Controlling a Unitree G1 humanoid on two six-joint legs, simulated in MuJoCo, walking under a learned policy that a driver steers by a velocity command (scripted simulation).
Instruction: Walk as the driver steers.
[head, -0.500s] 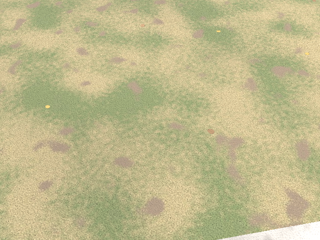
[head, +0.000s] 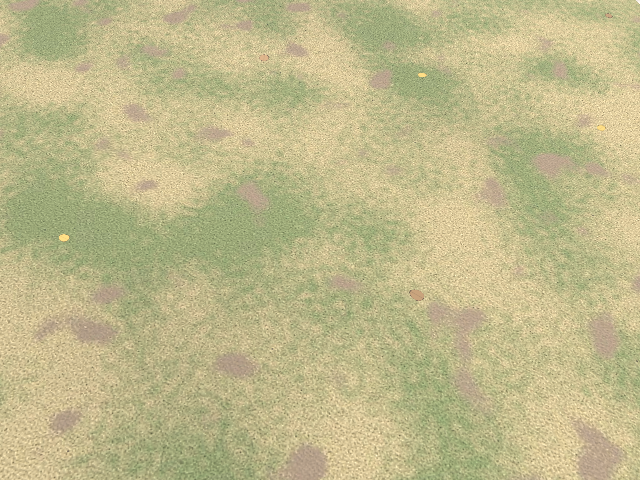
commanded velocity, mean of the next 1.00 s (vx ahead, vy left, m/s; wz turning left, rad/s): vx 0.49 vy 0.00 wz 0.00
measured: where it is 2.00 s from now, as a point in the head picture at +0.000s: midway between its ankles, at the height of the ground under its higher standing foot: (278, 239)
